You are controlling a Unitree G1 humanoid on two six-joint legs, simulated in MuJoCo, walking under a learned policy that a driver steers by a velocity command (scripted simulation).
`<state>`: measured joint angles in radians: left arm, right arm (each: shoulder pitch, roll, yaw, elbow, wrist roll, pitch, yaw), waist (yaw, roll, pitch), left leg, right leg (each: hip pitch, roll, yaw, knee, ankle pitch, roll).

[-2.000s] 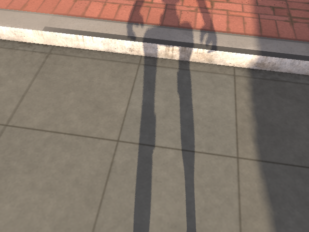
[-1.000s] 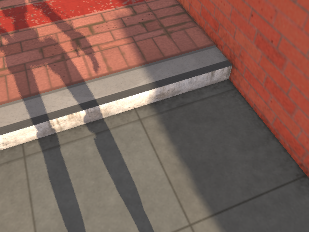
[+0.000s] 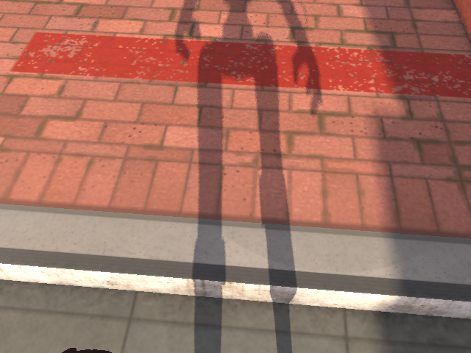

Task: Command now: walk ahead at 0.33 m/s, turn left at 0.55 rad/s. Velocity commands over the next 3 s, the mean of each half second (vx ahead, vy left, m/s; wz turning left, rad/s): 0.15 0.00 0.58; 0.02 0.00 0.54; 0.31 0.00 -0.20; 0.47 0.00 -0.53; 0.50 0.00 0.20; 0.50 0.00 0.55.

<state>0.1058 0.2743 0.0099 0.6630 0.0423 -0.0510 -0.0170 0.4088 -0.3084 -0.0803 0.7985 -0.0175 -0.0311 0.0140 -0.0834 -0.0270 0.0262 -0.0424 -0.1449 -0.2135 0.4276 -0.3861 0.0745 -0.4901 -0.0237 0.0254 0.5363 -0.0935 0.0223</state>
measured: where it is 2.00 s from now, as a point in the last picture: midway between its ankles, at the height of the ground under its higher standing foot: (188, 345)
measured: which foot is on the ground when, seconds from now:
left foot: down 0.00-0.02, up 0.04-0.46, down 0.48-0.98, up 1.00-1.00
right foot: up 0.00-0.00, down 0.02-0.48, up 0.50-0.94, down 0.96-1.00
